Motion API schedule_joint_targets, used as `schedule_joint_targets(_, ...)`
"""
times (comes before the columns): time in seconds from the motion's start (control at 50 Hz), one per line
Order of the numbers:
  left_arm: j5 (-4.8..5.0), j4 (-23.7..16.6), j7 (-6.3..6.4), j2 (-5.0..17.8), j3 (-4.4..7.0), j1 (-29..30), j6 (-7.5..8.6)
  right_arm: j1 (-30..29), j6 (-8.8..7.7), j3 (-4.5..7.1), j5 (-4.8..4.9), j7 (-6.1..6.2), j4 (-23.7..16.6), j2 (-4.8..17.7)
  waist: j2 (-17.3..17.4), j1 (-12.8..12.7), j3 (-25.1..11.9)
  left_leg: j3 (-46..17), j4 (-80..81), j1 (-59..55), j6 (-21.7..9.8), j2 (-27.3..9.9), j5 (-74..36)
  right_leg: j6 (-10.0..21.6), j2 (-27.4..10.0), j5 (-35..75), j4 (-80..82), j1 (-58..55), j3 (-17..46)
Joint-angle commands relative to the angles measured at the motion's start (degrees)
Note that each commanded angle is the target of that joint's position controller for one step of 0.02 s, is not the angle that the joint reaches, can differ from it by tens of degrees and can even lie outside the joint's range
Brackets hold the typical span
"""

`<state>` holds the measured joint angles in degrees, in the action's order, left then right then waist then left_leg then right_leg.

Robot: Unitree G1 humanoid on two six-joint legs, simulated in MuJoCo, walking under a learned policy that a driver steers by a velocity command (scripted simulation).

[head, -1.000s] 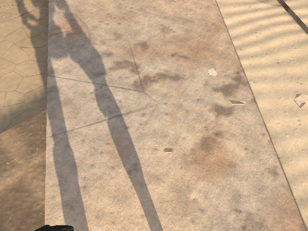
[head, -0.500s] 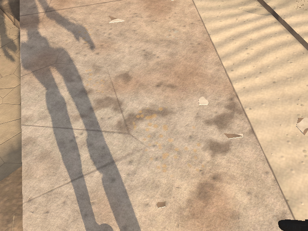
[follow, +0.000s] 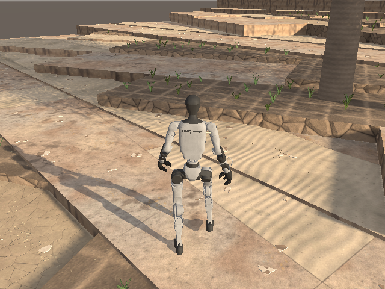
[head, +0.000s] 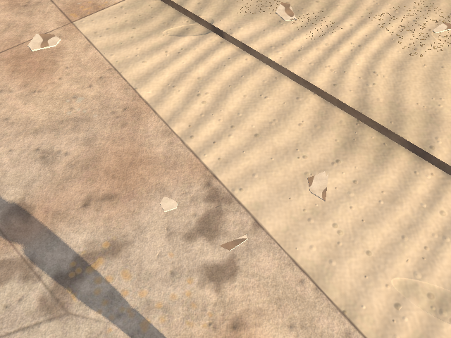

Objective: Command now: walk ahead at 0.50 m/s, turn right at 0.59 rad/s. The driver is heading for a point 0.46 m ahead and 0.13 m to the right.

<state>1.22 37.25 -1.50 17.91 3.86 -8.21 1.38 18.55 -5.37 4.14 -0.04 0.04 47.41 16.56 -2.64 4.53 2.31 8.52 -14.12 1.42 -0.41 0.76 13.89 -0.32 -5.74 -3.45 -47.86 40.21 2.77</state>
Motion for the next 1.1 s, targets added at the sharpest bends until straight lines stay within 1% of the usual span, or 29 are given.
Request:
schedule_joint_targets(0.02, 0.09, -5.60, -1.17, 0.74, -0.36, 5.54, 0.95, -3.06, -0.48, 2.19, 0.67, 0.37, -3.70, 9.84, 5.91, -0.35, 1.23, -3.85, 5.29, 0.86, -8.30, -15.06, -17.89, 1.08, 0.45, 4.63, 7.15, -2.41, -2.40)
schedule_joint_targets(0.1, -0.05, -7.85, -2.01, 2.86, 0.60, 7.09, 0.61, -1.85, 0.94, 3.08, 1.74, 0.55, -2.85, 12.49, 7.15, -1.92, 0.63, -0.40, -1.65, -5.34, -6.28, -16.97, -34.70, 4.67, 3.65, -4.18, 11.62, -6.28, -6.03)
schedule_joint_targets(0.14, -0.12, -5.93, -1.69, 6.50, 2.79, -2.97, 0.11, -2.26, 1.86, 3.34, 2.07, 0.97, -3.07, 13.61, 7.66, -8.37, -5.77, 2.67, -17.39, -3.80, -4.44, -15.41, -50.60, 7.83, 8.52, -6.09, 14.49, -21.36, -9.16)
schedule_joint_targets(0.16, 0.11, -3.22, -0.79, 10.00, 4.77, -13.17, -0.35, -1.56, 1.85, 2.58, 1.58, 1.25, -3.52, 11.90, 5.58, -13.13, -10.93, 3.71, -31.48, 5.44, -2.33, -13.25, -45.04, 10.12, 9.21, -3.68, 16.09, -37.71, -6.71)
schedule_joint_targets(0.18, 0.63, -2.36, 0.47, 15.73, 5.80, -16.82, -0.71, 1.68, 1.30, 0.25, -1.41, 0.90, -5.72, 4.55, -8.50, -10.32, -15.36, 3.41, -51.80, 27.05, 0.74, -7.06, 0.74, 16.13, -4.91, -2.88, 16.63, -56.13, 16.47)
schedule_joint_targets(0.2, 0.33, -4.99, -0.07, 17.15, 5.31, -16.21, 0.40, 1.70, -0.82, -0.84, -0.60, 0.22, -8.46, 4.25, -11.93, -9.10, -26.33, -10.07, -65.39, 40.76, 1.96, 1.55, 22.69, 26.08, -14.30, -16.01, 27.37, -65.56, 46.89)
schedule_joint_targets(0.22, -0.09, -4.43, -0.48, 12.17, 4.02, -15.68, 1.20, -5.31, -2.10, 0.54, 1.85, -0.41, -9.53, 9.67, -4.08, -12.07, -21.01, -14.54, -66.84, 47.06, 1.19, -1.92, 17.18, 22.34, -12.70, -17.69, 30.62, -62.60, 41.15)
schedule_joint_targets(0.24, -0.09, -3.93, -0.42, 10.18, 3.35, -13.46, 1.75, -7.49, -2.84, 0.25, 2.33, -0.57, -10.36, 9.47, -2.88, -10.60, -13.22, -13.39, -62.83, 47.76, 0.21, -4.06, 11.82, 20.19, -10.46, -14.79, 30.96, -54.43, 32.88)
schedule_joint_targets(0.26, -0.13, -4.39, -0.29, 8.67, 2.78, -9.22, 1.94, -7.33, -2.98, 0.17, 0.98, -0.03, -9.46, 8.84, 2.13, -7.61, -9.06, -13.36, -57.87, 43.91, 0.40, -6.44, 7.75, 18.07, -7.84, -9.15, 30.97, -45.24, 26.89)
schedule_joint_targets(0.28, -0.57, -5.07, -0.17, 7.25, 2.26, -6.13, 2.00, -6.65, -2.60, 0.61, -0.20, 0.27, -9.19, 9.39, 1.43, -5.34, -6.79, -13.50, -53.72, 39.62, 0.91, -7.70, 5.49, 17.29, -5.97, -2.32, 31.68, -38.35, 22.74)
schedule_joint_targets(0.32, -1.14, -5.47, 0.30, 6.78, 2.04, -4.03, 2.16, -5.22, -1.34, 0.67, -0.72, 0.13, -8.95, 8.68, -0.27, -3.19, -5.82, -13.04, -50.47, 34.97, 2.11, -8.08, 3.33, 17.71, -4.30, 4.29, 33.88, -31.52, 19.61)
schedule_joint_targets(0.44, -0.52, -2.27, 2.29, 8.00, 2.34, -7.26, 1.73, -14.24, -0.50, -1.04, -1.21, -0.13, -10.94, 4.10, -0.92, -5.75, -2.28, -10.42, -27.88, 31.26, 4.84, -4.24, -14.12, 14.03, 1.29, 13.35, 32.55, -24.48, 9.29)
schedule_joint_targets(0.52, -0.27, 0.74, 2.89, 7.66, 2.14, -11.97, 0.78, -18.77, -1.30, -1.08, -0.54, -1.49, -11.94, 4.26, -2.32, -8.51, -3.64, -10.19, -18.31, 25.68, 3.16, -0.96, -22.72, 11.36, 0.23, 14.26, 28.26, -27.52, 10.52)
schedule_joint_targets(0.6, -0.67, 1.42, 3.12, 5.90, 1.59, -10.13, 0.20, -13.69, -1.83, 0.17, -1.39, -1.86, -10.84, 6.31, -3.61, -4.97, -5.47, -10.56, -11.32, 20.63, -1.06, -0.65, -19.63, 8.76, -0.84, 18.22, 18.06, -34.29, 14.35)
schedule_joint_targets(0.62, -0.92, 0.95, 3.05, 4.63, 1.20, -9.83, 0.30, -10.91, -2.21, 0.54, -2.13, -1.57, -10.40, 7.61, -1.98, -3.65, -7.79, -10.93, -9.56, 13.46, -2.62, -2.73, -31.36, 6.69, 2.46, 18.03, 12.37, -32.93, 13.02)
schedule_joint_targets(0.64, -1.79, 0.15, 2.86, 2.25, 0.29, -13.58, 0.72, -7.50, -2.44, 0.94, -3.54, -1.29, -10.92, 10.94, 5.72, -4.40, -15.34, -19.37, -15.31, -2.44, -7.75, -12.80, -53.92, 3.65, 6.56, 3.21, 0.42, -24.39, 11.45)
schedule_joint_targets(0.66, -0.97, 2.54, 2.75, 1.31, -0.45, -21.82, 0.73, -4.02, -1.25, 0.70, -3.22, -1.28, -9.53, 9.23, 17.33, -4.51, -23.84, -34.11, -15.41, -15.48, -18.53, -24.31, -61.11, -0.66, 12.11, -33.18, -15.76, -13.84, 7.98)
schedule_joint_targets(0.68, -0.62, 3.32, 2.53, 5.88, 0.34, -22.22, 0.16, -2.70, -0.30, -0.11, -0.88, -1.70, -8.92, 5.95, 13.51, -4.02, -25.33, -39.74, -12.94, -14.01, -18.93, -24.67, -44.96, -1.81, 9.71, -37.77, -20.42, -11.26, 10.06)
schedule_joint_targets(0.7, -0.10, 2.63, 2.77, 7.73, 1.08, -16.44, -0.97, -5.63, 0.41, -0.49, -0.12, -1.72, -9.32, 4.99, 9.27, -3.16, -18.60, -36.45, -10.52, -8.26, -16.41, -21.90, -31.84, -3.10, 7.97, -34.30, -23.12, -8.76, 9.09)
schedule_joint_targets(0.72, -0.24, 2.04, 3.17, 7.31, 1.10, -12.45, -2.18, -9.00, 1.07, -1.15, -0.50, -1.68, -9.55, 3.85, 6.93, -3.58, -13.58, -32.85, -8.01, -1.60, -14.31, -19.30, -22.96, -3.77, 6.51, -31.71, -21.64, -8.27, 7.11)
schedule_joint_targets(0.76, -0.74, 1.55, 3.56, 4.85, 0.81, -10.69, -4.10, -14.87, 2.18, -1.65, -1.16, -1.59, -9.70, 3.37, 9.12, -6.38, -6.81, -26.49, -3.19, 11.57, -11.10, -14.64, -10.59, -4.13, 3.48, -28.31, -10.20, -13.81, 4.51)
schedule_joint_targets(0.82, -1.43, 3.30, 3.75, 1.16, -0.27, -12.16, -3.84, -15.43, 2.98, -1.03, -1.54, -1.14, -8.87, 4.57, 12.10, -6.36, -7.56, -19.76, -2.55, 16.23, -10.72, -10.86, -12.59, -3.80, 4.50, -23.16, 3.82, -24.06, 0.38)
schedule_joint_targets(0.86, -1.56, 4.49, 3.46, 1.24, -0.13, -12.86, -3.56, -15.10, 3.31, -1.08, -0.68, -0.84, -8.24, 4.66, 10.72, -6.86, -9.63, -18.95, -3.60, 15.94, -10.73, -11.07, -8.33, -2.71, 4.77, -13.02, 12.23, -29.35, -0.57)
schedule_joint_targets(0.9, -2.49, 4.53, 3.11, 1.25, -0.20, -11.51, -3.47, -14.42, 3.51, -1.82, -0.29, -0.79, -7.48, 3.04, 9.13, -7.14, -8.55, -17.91, -3.60, 19.60, -7.40, -9.27, 4.53, -0.74, 4.71, -5.73, 19.80, -34.60, -0.59)
schedule_joint_targets(0.92, -3.19, 3.28, 3.20, 2.84, -0.08, -9.53, -3.43, -13.18, 3.38, -2.31, -0.76, -0.98, -6.76, 1.95, 6.83, -6.34, -6.92, -17.06, -4.32, 21.99, -4.30, -7.80, 11.70, 0.87, 1.48, -4.67, 21.40, -35.16, 3.25)
schedule_joint_targets(0.94, -2.76, 2.85, 3.44, 6.39, 0.71, -7.37, -3.52, -11.72, 3.41, -1.99, -1.27, -1.17, -6.83, 2.92, 1.58, -3.56, -3.48, -13.65, -5.30, 21.45, -1.73, -4.21, 14.26, 3.17, 0.17, -13.76, 21.96, -28.72, 5.34)
schedule_joint_targets(0.96, -2.47, 3.39, 3.34, 4.85, 0.56, -6.72, -3.22, -13.05, 3.43, -1.99, -1.53, -1.12, -6.77, 3.05, -0.52, -4.13, -1.85, -11.57, -7.47, 17.27, -0.34, -2.76, 10.74, 3.77, 1.33, -22.19, 23.19, -22.77, 4.65)
schedule_joint_targets(1.0, -2.76, 3.63, 3.31, 2.44, -0.14, -5.57, -2.15, -12.73, 3.40, -2.08, -1.08, -0.78, -6.16, 2.31, -1.71, -3.89, -1.13, -11.21, -10.37, 14.26, -0.76, -2.78, 5.01, 2.19, 1.88, -19.99, 24.25, -20.72, 4.22)
schedule_joint_targets(1.1, -1.89, 4.53, 3.34, 2.30, -0.23, -7.14, -0.56, -10.89, 3.27, -2.01, -0.78, -0.44, -4.16, 1.98, 0.20, -4.25, -3.57, -10.39, -13.44, 12.26, -1.34, -2.62, -7.62, 1.27, 2.22, -6.57, 21.15, -24.54, 3.53)
